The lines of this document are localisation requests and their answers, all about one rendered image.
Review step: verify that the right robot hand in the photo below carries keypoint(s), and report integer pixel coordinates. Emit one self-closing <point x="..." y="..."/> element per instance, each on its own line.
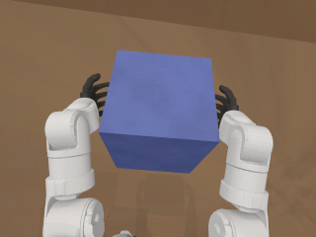
<point x="229" y="104"/>

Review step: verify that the carton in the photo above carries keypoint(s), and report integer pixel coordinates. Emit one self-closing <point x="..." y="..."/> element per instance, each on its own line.
<point x="160" y="112"/>

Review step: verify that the left robot hand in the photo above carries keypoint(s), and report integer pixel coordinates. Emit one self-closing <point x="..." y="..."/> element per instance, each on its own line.
<point x="89" y="91"/>

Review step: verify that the right robot forearm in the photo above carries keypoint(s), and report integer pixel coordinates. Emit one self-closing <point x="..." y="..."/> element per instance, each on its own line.
<point x="248" y="159"/>

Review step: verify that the left robot forearm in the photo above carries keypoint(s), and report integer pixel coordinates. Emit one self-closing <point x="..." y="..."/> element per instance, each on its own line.
<point x="68" y="146"/>

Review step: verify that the robot left upper arm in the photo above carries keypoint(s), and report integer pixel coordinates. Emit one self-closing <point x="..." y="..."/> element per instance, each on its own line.
<point x="76" y="217"/>

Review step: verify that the robot right upper arm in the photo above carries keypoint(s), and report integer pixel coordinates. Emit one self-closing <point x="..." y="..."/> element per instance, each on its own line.
<point x="236" y="223"/>

